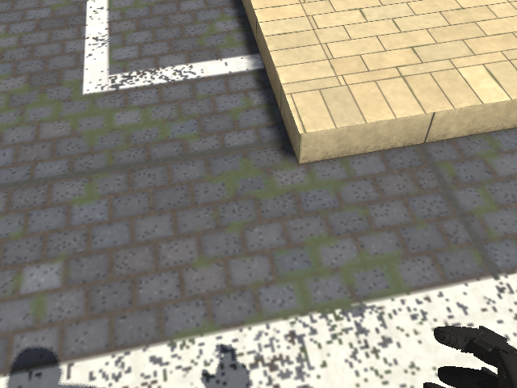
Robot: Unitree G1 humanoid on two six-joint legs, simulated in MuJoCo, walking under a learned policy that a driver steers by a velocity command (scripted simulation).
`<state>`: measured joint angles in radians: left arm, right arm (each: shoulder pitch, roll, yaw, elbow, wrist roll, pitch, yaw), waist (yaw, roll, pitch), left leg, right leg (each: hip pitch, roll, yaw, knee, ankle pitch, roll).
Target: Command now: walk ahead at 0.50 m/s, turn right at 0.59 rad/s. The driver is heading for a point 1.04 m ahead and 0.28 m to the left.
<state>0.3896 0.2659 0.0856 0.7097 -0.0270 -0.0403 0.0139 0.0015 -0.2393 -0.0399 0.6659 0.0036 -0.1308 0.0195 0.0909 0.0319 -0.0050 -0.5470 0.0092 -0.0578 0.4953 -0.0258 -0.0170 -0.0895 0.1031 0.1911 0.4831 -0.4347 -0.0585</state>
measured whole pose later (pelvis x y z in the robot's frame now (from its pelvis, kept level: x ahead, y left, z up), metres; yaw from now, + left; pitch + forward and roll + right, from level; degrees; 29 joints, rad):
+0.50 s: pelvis +0.24 -0.03 +0.00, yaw -6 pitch +3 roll +2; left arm 0.05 0.23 0.05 0.60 -0.01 -0.08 -0.03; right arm 0.41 -0.28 -0.07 0.87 0.03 -0.07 0.01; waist -0.11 -0.02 -0.01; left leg -0.11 0.04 0.03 0.48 -0.40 -0.02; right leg -0.45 -0.04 0.01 0.51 -0.12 -0.04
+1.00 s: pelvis +0.48 +0.00 -0.01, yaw +11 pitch +2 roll -2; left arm 0.36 0.28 0.10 0.83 -0.02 -0.06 0.02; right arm 0.05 -0.26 -0.07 0.67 0.02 -0.02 0.06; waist 0.06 0.03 0.01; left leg -0.55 0.03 0.05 0.63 -0.15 0.11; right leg 0.06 -0.10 -0.28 0.45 -0.47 0.08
